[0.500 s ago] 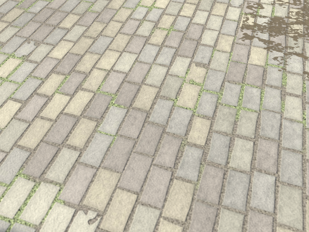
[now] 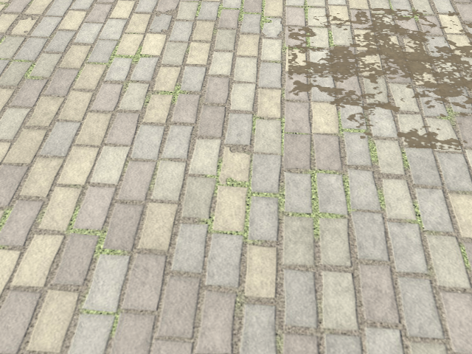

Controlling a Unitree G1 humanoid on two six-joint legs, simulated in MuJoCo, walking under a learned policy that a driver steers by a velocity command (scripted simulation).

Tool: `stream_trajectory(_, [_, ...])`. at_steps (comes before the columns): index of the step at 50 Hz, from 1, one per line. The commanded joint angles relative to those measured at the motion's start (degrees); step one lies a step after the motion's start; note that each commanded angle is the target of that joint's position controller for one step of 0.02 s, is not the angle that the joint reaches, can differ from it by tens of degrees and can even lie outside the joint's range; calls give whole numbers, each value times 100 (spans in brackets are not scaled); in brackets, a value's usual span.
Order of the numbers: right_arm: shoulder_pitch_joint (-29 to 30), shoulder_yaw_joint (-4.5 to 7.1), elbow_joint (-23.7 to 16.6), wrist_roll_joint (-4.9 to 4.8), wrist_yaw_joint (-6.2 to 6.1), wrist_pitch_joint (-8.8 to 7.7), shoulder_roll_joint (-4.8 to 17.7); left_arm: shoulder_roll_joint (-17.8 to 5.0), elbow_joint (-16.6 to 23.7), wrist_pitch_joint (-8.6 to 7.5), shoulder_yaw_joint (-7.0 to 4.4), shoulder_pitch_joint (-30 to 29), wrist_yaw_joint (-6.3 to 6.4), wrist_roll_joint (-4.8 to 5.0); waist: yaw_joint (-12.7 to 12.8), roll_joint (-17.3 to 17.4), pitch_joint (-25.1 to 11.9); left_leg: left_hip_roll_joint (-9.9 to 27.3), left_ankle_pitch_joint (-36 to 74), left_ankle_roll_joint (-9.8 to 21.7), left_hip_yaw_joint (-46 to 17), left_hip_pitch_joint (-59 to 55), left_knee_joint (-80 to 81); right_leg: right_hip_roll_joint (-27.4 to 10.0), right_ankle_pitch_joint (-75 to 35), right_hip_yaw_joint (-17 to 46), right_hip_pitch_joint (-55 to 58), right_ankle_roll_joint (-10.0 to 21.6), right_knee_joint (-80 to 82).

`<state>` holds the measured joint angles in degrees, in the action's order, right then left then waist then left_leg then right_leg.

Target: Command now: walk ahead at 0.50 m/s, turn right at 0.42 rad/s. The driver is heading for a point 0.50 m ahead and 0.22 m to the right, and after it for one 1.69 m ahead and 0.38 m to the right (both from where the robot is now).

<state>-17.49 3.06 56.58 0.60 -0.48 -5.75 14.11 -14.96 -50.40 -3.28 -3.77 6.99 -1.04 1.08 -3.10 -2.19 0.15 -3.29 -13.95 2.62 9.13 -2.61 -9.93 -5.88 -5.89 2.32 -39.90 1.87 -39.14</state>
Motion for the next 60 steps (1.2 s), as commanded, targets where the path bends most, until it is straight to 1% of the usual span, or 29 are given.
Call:
stream_trajectory(1, [-173, 184, -153, -52, -55, 41, 911, -166, 629, -73, 35, -831, -124, 1, -136, 356, 549, 1780, 2132, 625, -206, -47, 230, 70, 81, -216, -189, 103, 392])
stream_trajectory(5, [-13, 272, -263, -102, -136, 251, 1177, -418, 886, -57, -66, -667, -283, 10, 191, 665, 195, 1963, 4995, 426, 76, -660, -956, 520, 1290, -776, 447, 421, 458])
stream_trajectory(7, [155, 278, -380, -100, -197, 349, 1233, -892, 613, -31, -335, 736, -250, 32, 970, 691, -591, 1709, 5790, 182, 285, -147, -2908, 970, 1269, -901, 2409, 759, 764])
stream_trajectory(8, [87, 213, -531, -27, -205, 299, 1119, -1418, 445, 22, -528, 1657, -121, 18, 1286, 18, -1223, 1446, 4034, -50, 314, 1292, -4715, 189, 1261, 453, 4242, 1141, 888])
stream_trajectory(9, [-509, -75, -758, 115, -41, 89, 175, -1823, 471, -5, -569, 1584, -95, 72, 586, -1279, -1774, 99, -1627, -396, -343, 3940, -6648, -1199, 2057, 3725, 6219, 2291, 1444])
stream_trajectory(10, [154, 24, -847, -140, 67, -188, 711, -1348, 528, -24, -430, 1831, -74, 17, 1020, -687, -2115, 135, -1895, -254, -1448, 4674, -7173, -1302, 2401, 4399, 6538, 2267, 2112])
stream_trajectory(11, [695, 81, -1028, -323, 117, -332, 919, -1080, 538, -67, -364, 1567, -45, -21, 1059, -479, -1309, 451, -1370, -102, -1473, 5109, -7018, -1116, 1964, 3501, 5996, 1954, 2183])
stream_trajectory(13, [854, 125, -999, -126, 45, -366, 905, -741, 750, -107, -261, 755, -43, -27, 565, 326, -505, 871, -668, -117, -1397, 4463, -5978, -659, 798, 2289, 4231, 1628, 2313])
stream_trajectory(16, [637, 175, -1073, -20, 22, -135, 804, -728, 900, -113, -223, 508, 23, -55, 178, 161, -272, 1010, -464, -370, -1347, 3771, -5168, -415, 109, 1773, 3092, 1624, 2630])
stream_trajectory(19, [1199, 114, -1308, 46, -11, -50, 620, -1015, 899, -106, -304, 732, 141, -22, 298, 66, -41, 857, 495, -615, -1158, 3708, -3934, -134, -32, 1292, 2541, 1478, 2739])
stream_trajectory(22, [1814, 44, -1501, 8, 40, -82, 472, -1040, 860, -43, -323, 985, 187, 7, 579, -129, 7, 528, 1786, -623, -1066, 3189, -2565, 191, 470, 1024, 2267, 1139, 2611])
stream_trajectory(27, [2150, 127, -1750, -82, 121, -158, 802, -943, 741, 42, -309, 1335, 215, 44, 658, -327, 4, 350, 1678, -456, -1328, 2991, -1726, -64, 853, 1727, 3003, 914, 1926])
stream_trajectory(30, [1331, 248, -1591, 41, 113, -267, 1049, -829, 922, 146, -281, 1093, 277, -1, 177, -475, -440, 344, 1810, -110, -1196, 1859, -1272, 298, -277, 1790, 3212, 503, 609])
stream_trajectory(31, [599, 322, -1541, 178, 80, -287, 1368, -562, 1125, 133, -181, 987, 276, -74, -125, -75, -1236, 1213, 3061, 259, -1835, 385, -1674, 635, 420, 1468, 2547, 228, -756])
stream_trajectory(32, [171, 381, -1480, 233, 58, -176, 1686, -137, 1127, 102, -63, 2143, 259, -42, 246, 1615, -2237, 2892, 4411, 1364, -3821, -1746, -1913, 1448, 4356, 834, 774, -191, -2697])
stream_trajectory(33, [80, 354, -1465, 10, 90, -64, 1431, -733, 1097, 97, -121, 2391, 240, 39, 212, 1819, -2600, 3199, 3257, 1576, -4819, -1849, -1655, 1027, 4623, 870, 141, -303, -3669])
stream_trajectory(34, [378, 236, -1646, 6, 50, 16, 984, -1109, 1130, 170, -240, 1761, 261, 85, 19, 1204, -1826, 2815, 2781, 1305, -3975, -1221, -1495, 792, 4169, 778, -192, -429, -3984])
stream_trajectory(35, [711, 162, -1687, 40, 14, 105, 803, -1186, 1247, 261, -275, 1252, 293, 52, 30, 799, -1249, 2506, 2826, 1077, -3148, -437, -1402, 608, 3786, 508, -200, -510, -3869])
stream_trajectory(38, [1195, 142, -1623, 110, -3, 216, 778, -810, 1370, 506, -267, 1208, 311, 53, 411, 984, -432, 1887, 2798, 922, -1898, 1355, -874, 269, 3364, 190, 581, -546, -3063])
stream_trajectory(40, [1260, 215, -1576, 103, -15, 210, 936, -571, 1503, 551, -205, 1131, 318, 41, 431, 1072, -421, 1943, 3080, 1077, -1560, 1488, -637, 235, 3131, 21, 717, -568, -2481])
stream_trajectory(43, [1365, 287, -1561, 25, -68, 277, 1090, -581, 1639, 562, -189, 919, 258, -13, 410, 915, -745, 2123, 3070, 1153, -1211, 1301, -559, 120, 2399, -24, 1013, -524, -1682])
stream_trajectory(49, [1328, 358, -1459, -110, -31, 445, 1309, -732, 1936, 658, -244, 303, 59, -28, 245, 978, -468, 2200, 1673, 881, -705, 1225, -614, 221, 2102, -371, 1584, -255, -350])
stream_trajectory(52, [1301, 380, -1374, -234, -16, 508, 1358, -757, 1945, 664, -307, 415, -3, -47, 389, 905, -424, 2147, 1426, 516, -505, 1094, -1247, 440, 1722, -613, 2175, 15, 848])
stream_trajectory(53, [1035, 349, -1257, -224, 3, 522, 1206, -919, 1885, 651, -381, 603, 41, -72, 419, 658, -480, 1925, 1122, 219, -302, 1338, -1761, 521, 1172, -479, 2748, 193, 1312])
stream_trajectory(54, [808, 239, -1239, -50, 47, 520, 875, -1422, 1895, 619, -511, 849, 146, -95, 368, -529, -667, 1364, 77, -258, 171, 2300, -3139, -367, -683, 799, 3783, 563, 1718])
stream_trajectory(55, [878, 107, -1503, 134, 69, 495, 663, -1755, 2080, 583, -487, 745, 200, -213, 297, -1701, -767, 595, -2526, -697, 77, 3877, -4659, -1706, -2021, 2485, 4346, 1681, 1656])
stream_trajectory(56, [1221, 202, -1484, 19, 52, 497, 968, -1335, 1996, 464, -373, 933, 162, -277, 702, -903, -1176, 664, -2549, -713, -775, 3913, -5486, -1758, -1965, 2268, 4058, 1980, 1706])
stream_trajectory(57, [1262, 220, -1453, -128, 55, 529, 998, -1084, 1888, 364, -261, 773, 145, -284, 573, -676, -1005, 791, -2206, -642, -949, 3873, -5593, -1393, -1699, 1643, 3884, 1683, 1688])
stream_trajectory(60, [897, 199, -1080, -70, 3, 641, 876, -576, 1714, 268, -44, -24, 171, -226, 176, -507, -790, 902, -1219, -697, -1045, 3067, -4958, -814, -1357, 607, 3138, 1067, 1754])
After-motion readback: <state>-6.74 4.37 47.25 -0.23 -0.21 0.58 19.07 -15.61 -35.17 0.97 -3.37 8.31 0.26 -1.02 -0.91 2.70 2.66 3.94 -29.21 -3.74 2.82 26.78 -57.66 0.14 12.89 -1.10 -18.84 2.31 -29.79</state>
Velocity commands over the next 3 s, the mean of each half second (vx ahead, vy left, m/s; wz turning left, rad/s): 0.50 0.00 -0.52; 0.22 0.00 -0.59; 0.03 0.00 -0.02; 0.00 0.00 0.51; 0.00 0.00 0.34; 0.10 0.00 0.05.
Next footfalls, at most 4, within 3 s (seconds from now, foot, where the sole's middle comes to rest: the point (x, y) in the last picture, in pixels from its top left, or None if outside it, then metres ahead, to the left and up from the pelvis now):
0.16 right None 0.27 -0.13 -0.78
0.62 left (232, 322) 0.60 0.01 -0.78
1.08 right None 0.48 -0.23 -0.78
1.50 left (245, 329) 0.58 -0.03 -0.78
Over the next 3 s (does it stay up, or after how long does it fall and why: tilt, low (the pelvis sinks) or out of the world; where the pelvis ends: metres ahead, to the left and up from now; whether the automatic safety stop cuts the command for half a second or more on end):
stays up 0.55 -0.09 -0.02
